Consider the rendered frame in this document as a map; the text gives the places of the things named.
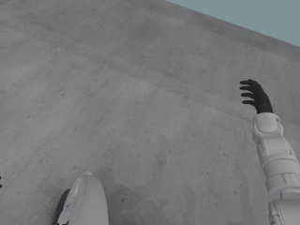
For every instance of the right robot hand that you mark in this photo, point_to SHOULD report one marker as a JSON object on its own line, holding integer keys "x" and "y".
{"x": 261, "y": 101}

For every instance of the robot left shin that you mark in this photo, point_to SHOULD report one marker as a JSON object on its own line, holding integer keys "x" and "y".
{"x": 70, "y": 201}

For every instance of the robot right forearm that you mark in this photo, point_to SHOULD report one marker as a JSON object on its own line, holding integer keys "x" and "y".
{"x": 278, "y": 160}

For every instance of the right robot upper arm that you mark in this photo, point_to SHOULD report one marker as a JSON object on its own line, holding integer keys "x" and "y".
{"x": 284, "y": 212}

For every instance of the robot left foot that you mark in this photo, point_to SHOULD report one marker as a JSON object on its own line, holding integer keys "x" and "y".
{"x": 60, "y": 208}

